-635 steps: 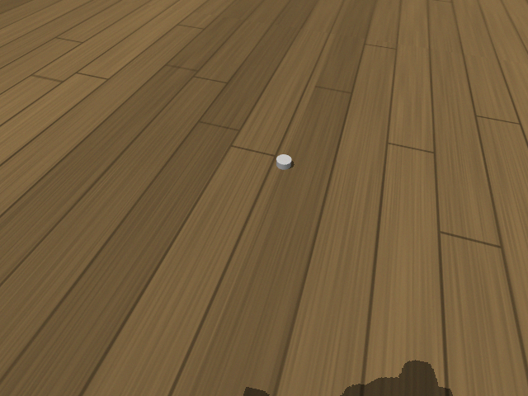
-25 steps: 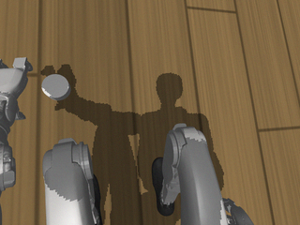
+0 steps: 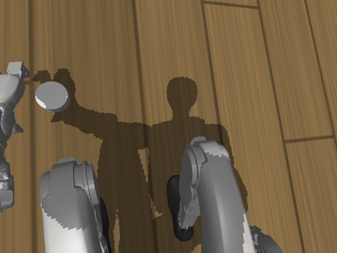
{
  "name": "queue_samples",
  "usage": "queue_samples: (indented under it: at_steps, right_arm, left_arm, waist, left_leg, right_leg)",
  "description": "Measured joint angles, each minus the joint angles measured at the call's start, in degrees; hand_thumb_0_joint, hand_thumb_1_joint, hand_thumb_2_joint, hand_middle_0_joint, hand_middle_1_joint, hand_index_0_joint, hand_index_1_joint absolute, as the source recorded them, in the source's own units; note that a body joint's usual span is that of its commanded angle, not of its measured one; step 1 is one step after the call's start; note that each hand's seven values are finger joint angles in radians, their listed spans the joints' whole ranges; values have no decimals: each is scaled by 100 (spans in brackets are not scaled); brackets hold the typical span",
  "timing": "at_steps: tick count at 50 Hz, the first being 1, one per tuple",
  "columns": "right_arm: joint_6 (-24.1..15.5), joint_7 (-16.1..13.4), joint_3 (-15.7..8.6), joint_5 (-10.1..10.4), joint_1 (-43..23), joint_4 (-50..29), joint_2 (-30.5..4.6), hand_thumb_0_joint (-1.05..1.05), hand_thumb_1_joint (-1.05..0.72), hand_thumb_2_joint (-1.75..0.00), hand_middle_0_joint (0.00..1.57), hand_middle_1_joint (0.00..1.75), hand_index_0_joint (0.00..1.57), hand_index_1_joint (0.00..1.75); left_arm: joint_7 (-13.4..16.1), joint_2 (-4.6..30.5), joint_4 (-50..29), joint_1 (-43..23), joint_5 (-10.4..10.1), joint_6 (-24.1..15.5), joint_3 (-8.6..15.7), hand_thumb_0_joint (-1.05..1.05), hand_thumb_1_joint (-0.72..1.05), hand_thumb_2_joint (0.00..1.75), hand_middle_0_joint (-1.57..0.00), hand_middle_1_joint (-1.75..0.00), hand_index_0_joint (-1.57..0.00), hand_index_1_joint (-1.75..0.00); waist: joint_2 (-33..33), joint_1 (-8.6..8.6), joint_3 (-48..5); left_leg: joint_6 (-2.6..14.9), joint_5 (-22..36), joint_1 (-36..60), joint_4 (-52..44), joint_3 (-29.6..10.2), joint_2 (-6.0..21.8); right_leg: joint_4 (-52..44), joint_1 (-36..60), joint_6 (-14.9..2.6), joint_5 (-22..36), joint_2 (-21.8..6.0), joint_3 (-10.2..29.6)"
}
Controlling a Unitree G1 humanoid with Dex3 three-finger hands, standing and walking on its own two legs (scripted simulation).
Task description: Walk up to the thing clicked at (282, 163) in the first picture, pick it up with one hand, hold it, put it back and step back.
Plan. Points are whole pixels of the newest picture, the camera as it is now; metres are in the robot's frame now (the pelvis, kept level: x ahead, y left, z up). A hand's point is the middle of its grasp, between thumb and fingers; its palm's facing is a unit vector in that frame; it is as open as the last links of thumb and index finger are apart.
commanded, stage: rise first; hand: left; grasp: from above
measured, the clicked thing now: (53, 97) +0.51 +0.25 -0.31
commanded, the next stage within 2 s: approach in 1.40 s
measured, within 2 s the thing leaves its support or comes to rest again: neither
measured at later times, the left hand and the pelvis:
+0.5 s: hand (19, 101) +0.46 +0.29 -0.19, palm faces -0.45 -0.06 -0.89, open 14.2 cm; pelvis +0.00 +0.00 -0.01, yaw -1 degrees
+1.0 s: hand (19, 97) +0.47 +0.29 -0.19, palm faces -0.45 -0.06 -0.89, open 14.2 cm; pelvis +0.00 +0.00 -0.01, yaw -1 degrees
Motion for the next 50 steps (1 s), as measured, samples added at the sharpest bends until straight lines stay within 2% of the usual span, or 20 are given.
queue_samples:
  at_steps: [15, 36, 50]
  right_arm:
    - [-62, 36, 118, -16, 24, -25, -6, 0, -91, -91, 20, 30, 20, 30]
    - [-172, 91, 308, -102, 131, -48, -57, 0, -91, -90, 20, 30, 20, 30]
    - [-199, 190, 293, -63, 170, -97, -70, 0, -91, -90, 20, 30, 20, 30]
  left_arm:
    - [81, 37, 238, -188, 43, 88, -46, 0, -56, 104, -9, -103, -8, -103]
    - [100, 260, 573, -430, 63, 119, -48, 0, -55, 103, -9, -103, -8, -103]
    - [-9, 287, 407, -382, -1, 177, 0, 1, -55, 103, -9, -102, -8, -103]
  waist:
    - [2, -126, 24]
    - [-27, -316, 166]
    - [19, -307, 154]
  left_leg:
    - [2, 39, -73, 74, -29, -11]
    - [-11, 71, -153, 210, -120, -10]
    - [-30, 44, -160, 209, -130, -25]
  right_leg:
    - [49, -54, 12, 45, 10, -15]
    - [128, -115, 12, 118, 46, -78]
    - [133, -124, 3, 85, 38, -85]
